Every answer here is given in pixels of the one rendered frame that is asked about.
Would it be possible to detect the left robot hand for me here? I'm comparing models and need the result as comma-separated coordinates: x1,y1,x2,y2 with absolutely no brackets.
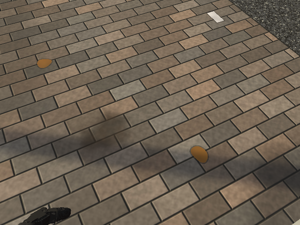
18,207,71,225

